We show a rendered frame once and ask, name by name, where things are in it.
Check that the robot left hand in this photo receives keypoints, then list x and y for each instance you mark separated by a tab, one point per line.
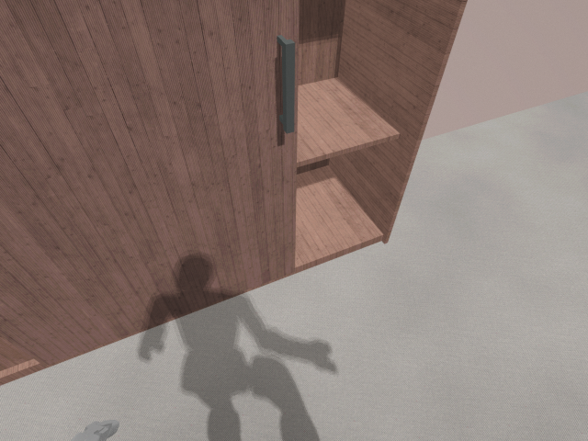
98	431

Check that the wardrobe door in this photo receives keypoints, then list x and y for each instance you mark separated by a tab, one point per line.
10	355
144	171

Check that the handle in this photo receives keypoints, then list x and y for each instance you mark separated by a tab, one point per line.
288	83

